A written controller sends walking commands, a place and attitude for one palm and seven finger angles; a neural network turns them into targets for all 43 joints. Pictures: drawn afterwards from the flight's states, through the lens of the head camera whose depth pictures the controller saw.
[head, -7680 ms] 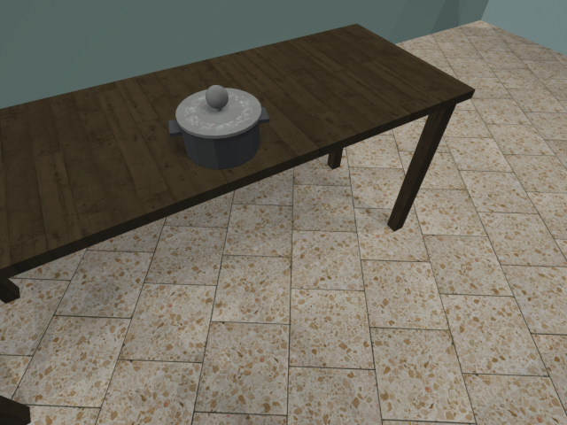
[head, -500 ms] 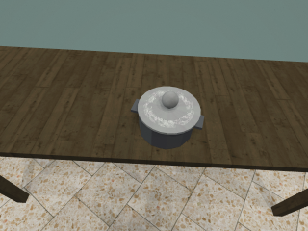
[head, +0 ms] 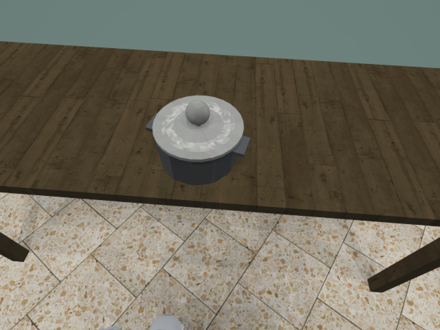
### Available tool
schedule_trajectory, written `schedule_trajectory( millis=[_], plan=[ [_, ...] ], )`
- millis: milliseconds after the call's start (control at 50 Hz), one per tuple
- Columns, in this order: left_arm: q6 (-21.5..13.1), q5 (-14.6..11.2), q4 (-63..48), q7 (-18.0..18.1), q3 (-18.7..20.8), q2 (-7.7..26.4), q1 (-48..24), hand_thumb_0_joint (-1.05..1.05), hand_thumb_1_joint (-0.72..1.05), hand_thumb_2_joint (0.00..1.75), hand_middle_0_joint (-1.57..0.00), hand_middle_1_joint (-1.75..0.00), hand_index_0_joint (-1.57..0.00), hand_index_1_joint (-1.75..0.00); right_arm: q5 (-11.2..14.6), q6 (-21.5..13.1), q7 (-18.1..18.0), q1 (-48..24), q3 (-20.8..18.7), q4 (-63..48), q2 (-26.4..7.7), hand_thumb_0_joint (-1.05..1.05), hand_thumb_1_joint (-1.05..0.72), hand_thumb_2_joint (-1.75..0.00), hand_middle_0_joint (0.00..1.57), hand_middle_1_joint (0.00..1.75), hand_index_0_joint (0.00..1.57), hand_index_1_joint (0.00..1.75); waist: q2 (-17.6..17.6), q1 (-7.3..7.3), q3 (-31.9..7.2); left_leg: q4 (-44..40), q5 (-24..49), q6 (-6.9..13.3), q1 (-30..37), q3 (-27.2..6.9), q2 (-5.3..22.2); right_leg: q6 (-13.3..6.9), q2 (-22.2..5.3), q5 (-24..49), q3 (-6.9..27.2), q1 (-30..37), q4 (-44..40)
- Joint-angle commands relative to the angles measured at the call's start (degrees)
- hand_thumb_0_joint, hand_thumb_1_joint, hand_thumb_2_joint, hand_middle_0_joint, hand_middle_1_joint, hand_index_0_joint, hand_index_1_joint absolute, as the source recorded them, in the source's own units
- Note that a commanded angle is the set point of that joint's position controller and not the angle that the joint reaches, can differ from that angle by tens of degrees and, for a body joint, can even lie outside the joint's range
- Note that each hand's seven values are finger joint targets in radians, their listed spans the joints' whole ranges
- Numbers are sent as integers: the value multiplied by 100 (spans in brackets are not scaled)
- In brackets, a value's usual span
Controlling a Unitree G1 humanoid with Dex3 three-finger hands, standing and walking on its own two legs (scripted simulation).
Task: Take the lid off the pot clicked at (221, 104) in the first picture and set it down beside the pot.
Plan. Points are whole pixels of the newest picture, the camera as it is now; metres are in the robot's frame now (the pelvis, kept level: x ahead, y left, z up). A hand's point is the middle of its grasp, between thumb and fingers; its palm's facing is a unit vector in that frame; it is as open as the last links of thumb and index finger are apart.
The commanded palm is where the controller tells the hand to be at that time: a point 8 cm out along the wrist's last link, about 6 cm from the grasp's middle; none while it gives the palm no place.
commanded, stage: shuffle to correct the standing spot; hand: left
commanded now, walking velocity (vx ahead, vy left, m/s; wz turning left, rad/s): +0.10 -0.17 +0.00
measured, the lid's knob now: (197, 112) +0.50 +0.07 +0.10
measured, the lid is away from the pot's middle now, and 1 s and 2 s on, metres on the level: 0.00 0.00 0.00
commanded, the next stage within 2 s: come to a stop and stand still in 0.04 s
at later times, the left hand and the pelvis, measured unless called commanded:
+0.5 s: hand out of the picture +0.00 +0.10 -0.14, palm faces -0.02 -0.98 -0.18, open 7.4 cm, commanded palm none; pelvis +0.00 -0.06 +0.03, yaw -1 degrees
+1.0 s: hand out of the picture +0.03 +0.16 -0.13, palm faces -0.03 -0.96 -0.28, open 7.4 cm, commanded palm none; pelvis -0.03 -0.04 +0.03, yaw -2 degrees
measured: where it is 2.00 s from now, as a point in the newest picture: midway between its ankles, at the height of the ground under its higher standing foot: outside the picture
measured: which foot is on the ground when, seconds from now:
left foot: up 0.00-0.12, down 0.14-1.00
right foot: down 0.00-0.14, up 0.16-0.36, down 0.38-1.00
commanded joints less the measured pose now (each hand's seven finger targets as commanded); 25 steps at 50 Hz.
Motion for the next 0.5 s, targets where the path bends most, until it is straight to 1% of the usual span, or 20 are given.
schedule_trajectory(
  millis=[0,40,60,80,100,120,140,160,180,220,260,300,320,340,360,380,400,420,440,480],
  plan=[
    [-18,123,-113,68,181,1087,346,0,90,90,-20,-30,-20,-30,2,-68,-57,260,-98,-418,-342,0,-90,-90,20,30,20,30,-1933,94,-587,1433,-505,122,-92,668,-670,-1317,-1117,2193,1636,169,-2269],
    [-54,124,-74,99,108,885,58,0,90,90,-20,-30,-20,-30,24,-185,-46,242,-50,-374,-296,0,-90,-90,20,30,20,30,-1546,-93,1,180,-252,186,424,716,-554,-1301,-995,2630,1222,-384,-1799],
    [-54,83,-17,112,83,778,25,0,90,90,-20,-30,-20,-30,44,-218,-30,529,-10,-240,-202,0,-90,-90,20,30,20,30,-1173,-217,-21,-1165,404,215,957,803,-626,-1088,-770,2745,895,-354,-1361],
    [-42,14,23,133,65,627,91,0,90,90,-20,-30,-20,-30,41,-268,-33,824,34,-101,-185,0,-90,-90,20,30,20,30,-528,-267,-136,-2425,1433,253,1324,786,-693,-814,-400,2937,512,-31,-610],
    [-53,-50,13,120,31,456,315,0,90,90,-20,-30,-20,-30,32,-349,-70,962,11,-9,-378,0,-90,-90,20,30,20,30,396,-215,-244,-2924,2835,457,1836,143,-195,-511,-18,2380,157,-216,229],
    [-38,-119,32,118,-18,137,607,0,90,90,-20,-30,-20,-30,-20,-399,-124,989,4,-61,-679,0,-90,-90,20,30,20,30,1631,-143,-329,-3156,4769,1044,2343,-1286,1053,-191,499,-355,-81,-1099,1299],
    [24,-86,94,132,-21,257,756,0,90,90,-20,-30,-20,-30,-49,-358,-133,898,18,-236,-804,0,-90,-90,20,30,20,30,1093,-82,-471,-3068,5136,1528,1888,-1397,1455,-196,435,-1166,295,-884,2428],
    [65,-82,131,114,-21,284,673,0,90,90,-20,-30,-20,-30,-54,-396,-156,441,54,-317,-761,0,-90,-90,20,30,20,30,1196,138,-469,-3223,4419,1606,1352,-1387,1349,-124,300,-974,463,-800,2775],
    [76,-66,197,102,-13,316,597,0,90,90,-20,-30,-20,-30,-64,-441,-162,-59,85,-382,-637,0,-90,-90,20,30,20,30,1504,313,-229,-3350,3721,1561,827,-1138,1145,-79,164,-773,483,-699,2737],
    [70,-94,210,32,-28,346,700,0,90,90,-20,-30,-20,-30,-90,-469,-144,-687,123,-490,-556,0,-90,-90,20,30,20,30,1430,597,158,-3166,3402,1291,394,-336,785,-141,-5,-831,407,-309,1769],
    [16,-104,282,15,-119,167,805,0,90,90,-20,-30,-20,-30,-78,-377,-159,-360,110,-341,-598,0,-90,-90,20,30,20,30,782,527,-77,-2654,3330,1048,1126,9,496,-125,-44,-641,-45,-6,-162],
    [-152,-72,517,54,-178,-3,1089,0,90,90,-20,-30,-20,-30,29,-333,-151,-21,115,-190,-476,0,-90,-90,20,30,20,30,-42,440,-304,-1856,3370,785,1815,240,98,-65,101,890,-383,367,-2100],
    [-227,-65,562,88,-191,73,1084,0,90,90,-20,-30,-20,-30,93,-333,-125,265,102,-141,-367,0,-90,-90,20,30,20,30,-376,242,-463,-1729,2961,616,1773,268,-71,-92,-57,1841,-76,687,-2426],
    [-291,-64,556,115,-185,246,976,0,90,90,-20,-30,-20,-30,136,-336,-107,425,133,-116,-235,0,-90,-90,20,30,20,30,-807,102,-584,-1915,1997,434,1318,336,-244,-208,-430,3323,579,1102,-2209],
    [-316,-54,542,111,-186,419,932,0,90,90,-20,-30,-20,-30,148,-329,-74,448,176,-89,-149,0,-90,-90,20,30,20,30,-967,85,-722,-2127,1027,286,1254,548,-452,-376,-910,3785,971,1117,-2189],
    [-283,-31,499,78,-210,544,770,0,90,90,-20,-30,-20,-30,153,-319,-26,459,175,-47,-93,0,-90,-90,20,30,20,30,-535,-5,-695,-2354,847,271,1483,510,-551,-457,-984,3166,787,779,-2164],
    [-272,-37,508,71,-180,591,637,0,90,90,-20,-30,-20,-30,118,-270,-37,327,162,-18,-131,0,-90,-90,20,30,20,30,-637,60,-559,-2176,923,210,1498,609,-578,-520,-859,2684,899,584,-2245],
    [-270,-48,577,87,-152,630,631,0,90,90,-20,-30,-20,-30,113,-231,-44,258,171,42,-166,0,-90,-90,20,30,20,30,-1084,85,-417,-2086,929,168,1540,674,-550,-557,-865,2432,998,460,-2413],
    [-267,-51,612,94,-153,626,652,0,90,90,-20,-30,-20,-30,102,-234,-34,300,179,92,-151,0,-90,-90,20,30,20,30,-1269,102,-289,-2178,1038,182,1541,650,-532,-587,-860,2474,958,458,-2469],
    [-281,-58,657,94,-160,589,723,0,90,90,-20,-30,-20,-30,109,-282,-25,379,212,137,-197,0,-90,-90,20,30,20,30,-1062,133,-316,-2393,1490,208,1579,604,-428,-567,-779,2962,774,637,-2292]
  ],
)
